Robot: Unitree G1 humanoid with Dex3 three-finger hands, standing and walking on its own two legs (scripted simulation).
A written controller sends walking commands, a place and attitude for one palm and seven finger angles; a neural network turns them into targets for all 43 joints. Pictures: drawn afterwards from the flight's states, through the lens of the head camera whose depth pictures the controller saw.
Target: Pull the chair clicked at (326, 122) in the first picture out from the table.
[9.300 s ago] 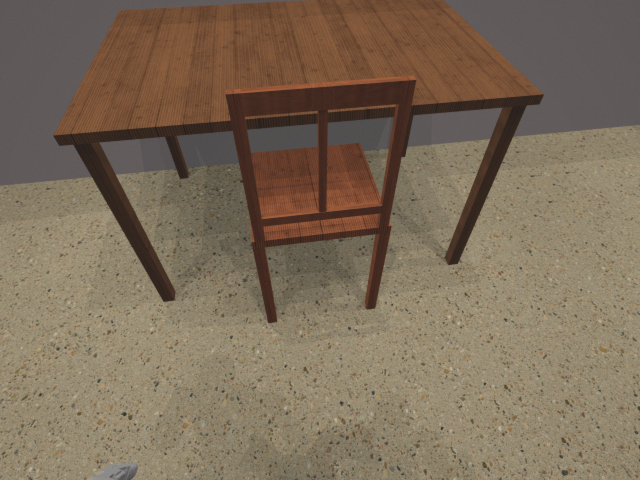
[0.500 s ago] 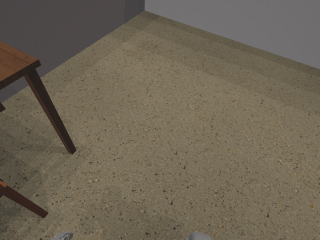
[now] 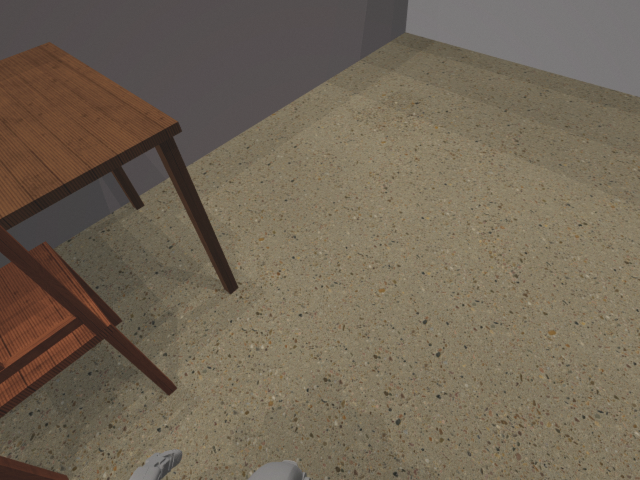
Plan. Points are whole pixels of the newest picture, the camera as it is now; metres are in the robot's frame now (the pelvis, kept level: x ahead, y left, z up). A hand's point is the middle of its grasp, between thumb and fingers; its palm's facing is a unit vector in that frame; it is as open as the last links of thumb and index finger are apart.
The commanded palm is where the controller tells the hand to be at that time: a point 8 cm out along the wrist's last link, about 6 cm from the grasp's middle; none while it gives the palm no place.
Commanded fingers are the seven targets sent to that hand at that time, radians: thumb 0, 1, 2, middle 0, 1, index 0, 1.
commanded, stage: turn to face it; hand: left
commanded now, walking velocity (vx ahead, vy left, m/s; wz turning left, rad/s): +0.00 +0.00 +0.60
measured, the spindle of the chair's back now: out of the picture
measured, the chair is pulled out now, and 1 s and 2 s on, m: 0.00 0.00 0.00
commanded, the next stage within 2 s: take the last steps up to it in 1.12 s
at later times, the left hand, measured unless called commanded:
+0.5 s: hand out of the picture -0.05 +0.28 -0.19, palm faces +0.38 -0.88 -0.28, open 7.4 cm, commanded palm none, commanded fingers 0.00 0.90 0.90 -0.20 -0.30 -0.20 -0.30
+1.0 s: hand out of the picture +0.07 +0.27 -0.13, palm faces +0.54 -0.79 -0.30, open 7.4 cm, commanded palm none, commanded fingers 0.00 0.90 0.90 -0.20 -0.30 -0.20 -0.30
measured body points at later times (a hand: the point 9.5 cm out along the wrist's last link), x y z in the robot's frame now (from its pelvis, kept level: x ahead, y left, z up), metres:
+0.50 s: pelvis +0.01 +0.06 -0.01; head +0.05 +0.10 +0.43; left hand -0.07 +0.32 -0.16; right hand +0.23 -0.14 -0.13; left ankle -0.03 +0.14 -0.74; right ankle +0.00 -0.10 -0.66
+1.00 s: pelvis +0.05 +0.02 -0.01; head +0.09 +0.00 +0.44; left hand +0.04 +0.31 -0.11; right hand +0.21 -0.18 -0.18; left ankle -0.04 +0.12 -0.69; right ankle +0.13 -0.05 -0.74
